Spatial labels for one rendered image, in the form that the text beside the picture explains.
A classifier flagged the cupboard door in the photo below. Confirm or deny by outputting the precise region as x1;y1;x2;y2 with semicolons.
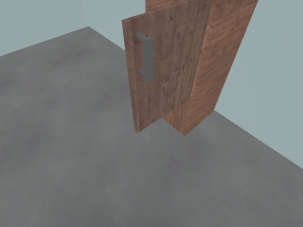
121;0;213;133

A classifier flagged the handle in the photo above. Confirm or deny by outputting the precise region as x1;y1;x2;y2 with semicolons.
136;32;153;82

